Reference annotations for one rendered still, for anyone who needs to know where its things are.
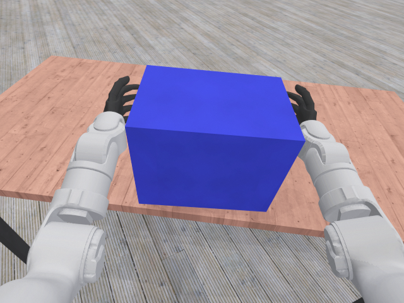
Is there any left robot hand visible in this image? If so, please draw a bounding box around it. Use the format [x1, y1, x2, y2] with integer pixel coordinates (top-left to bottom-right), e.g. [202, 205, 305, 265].
[104, 76, 140, 123]

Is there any right robot hand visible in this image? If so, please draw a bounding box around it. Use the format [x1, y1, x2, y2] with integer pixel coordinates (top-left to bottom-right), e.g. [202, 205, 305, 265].
[287, 85, 317, 125]

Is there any robot left forearm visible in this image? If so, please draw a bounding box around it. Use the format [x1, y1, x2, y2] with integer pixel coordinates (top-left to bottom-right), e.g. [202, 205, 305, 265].
[27, 111, 127, 273]

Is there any right robot upper arm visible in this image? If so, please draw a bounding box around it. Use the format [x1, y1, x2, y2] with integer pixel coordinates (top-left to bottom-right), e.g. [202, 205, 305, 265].
[324, 215, 404, 303]

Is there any table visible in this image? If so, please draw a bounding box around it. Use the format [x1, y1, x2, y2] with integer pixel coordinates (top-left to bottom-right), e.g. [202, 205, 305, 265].
[0, 56, 404, 303]

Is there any left robot upper arm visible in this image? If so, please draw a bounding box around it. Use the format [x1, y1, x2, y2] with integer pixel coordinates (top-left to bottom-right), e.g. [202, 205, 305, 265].
[0, 222, 105, 303]

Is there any carton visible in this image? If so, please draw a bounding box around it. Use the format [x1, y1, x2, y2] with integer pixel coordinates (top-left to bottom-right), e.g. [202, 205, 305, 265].
[125, 65, 306, 212]

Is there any robot right forearm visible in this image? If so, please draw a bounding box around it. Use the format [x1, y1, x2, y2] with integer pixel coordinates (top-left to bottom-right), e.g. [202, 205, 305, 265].
[298, 120, 404, 257]

